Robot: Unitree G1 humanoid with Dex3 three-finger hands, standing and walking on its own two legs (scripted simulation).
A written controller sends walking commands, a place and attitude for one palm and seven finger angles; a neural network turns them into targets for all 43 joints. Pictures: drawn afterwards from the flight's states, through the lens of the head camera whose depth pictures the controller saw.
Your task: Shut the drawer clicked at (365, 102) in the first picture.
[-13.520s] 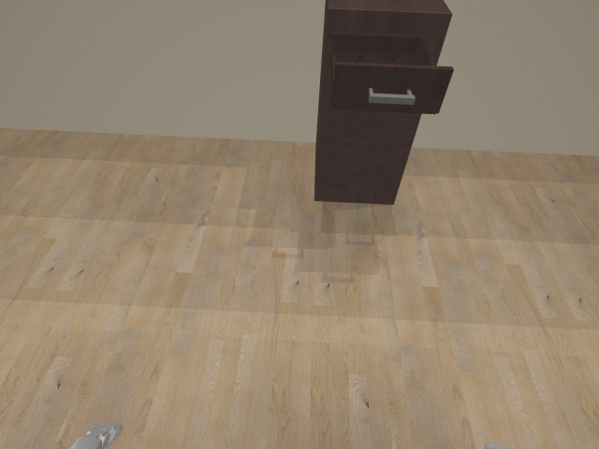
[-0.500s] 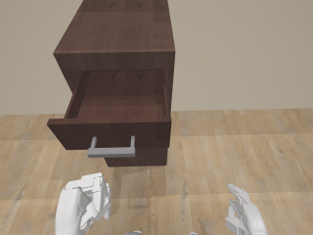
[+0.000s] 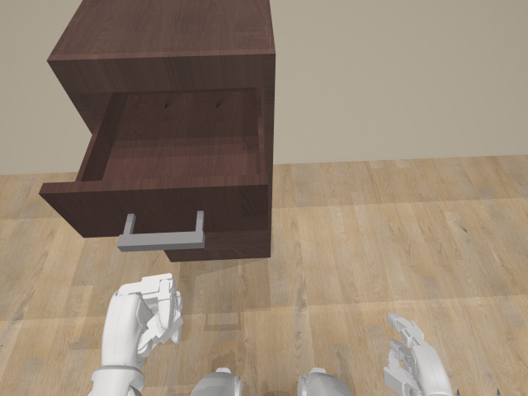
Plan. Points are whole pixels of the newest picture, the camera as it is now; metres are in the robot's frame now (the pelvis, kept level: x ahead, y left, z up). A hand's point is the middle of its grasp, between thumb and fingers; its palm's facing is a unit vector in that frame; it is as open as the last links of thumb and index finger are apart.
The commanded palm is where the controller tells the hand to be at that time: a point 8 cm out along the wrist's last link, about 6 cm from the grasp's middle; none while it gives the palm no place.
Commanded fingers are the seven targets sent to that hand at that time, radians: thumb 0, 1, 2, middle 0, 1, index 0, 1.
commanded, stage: bring the fist close to the handle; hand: left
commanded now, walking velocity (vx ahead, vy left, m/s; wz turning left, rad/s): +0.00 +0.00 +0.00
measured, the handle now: (164, 230) +0.36 +0.18 +0.01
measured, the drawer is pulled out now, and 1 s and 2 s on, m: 0.23 0.23 0.12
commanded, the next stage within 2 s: push the drawer shut in 0.82 s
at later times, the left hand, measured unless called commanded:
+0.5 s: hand (181, 285) +0.27 +0.14 +0.01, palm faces +0.06 -1.00 -0.02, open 3.3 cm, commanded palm +0.24 +0.19 +0.02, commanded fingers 0.00 0.90 0.90 -1.40 -1.60 -1.40 -1.60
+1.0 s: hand (176, 289) +0.27 +0.14 +0.01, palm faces +0.05 -1.00 +0.00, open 3.3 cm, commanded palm +0.25 +0.20 +0.02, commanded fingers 0.00 0.90 0.90 -1.40 -1.60 -1.40 -1.60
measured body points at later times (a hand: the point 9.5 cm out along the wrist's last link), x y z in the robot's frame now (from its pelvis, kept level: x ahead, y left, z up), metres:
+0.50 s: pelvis -0.01 +0.01 -0.02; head +0.09 +0.01 +0.42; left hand +0.26 +0.19 +0.02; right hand +0.17 -0.22 -0.12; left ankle +0.00 +0.11 -0.66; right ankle +0.02 -0.07 -0.66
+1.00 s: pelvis -0.01 +0.03 -0.02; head +0.09 +0.03 +0.42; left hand +0.26 +0.20 +0.02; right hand +0.17 -0.20 -0.11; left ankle +0.00 +0.11 -0.66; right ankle +0.02 -0.07 -0.66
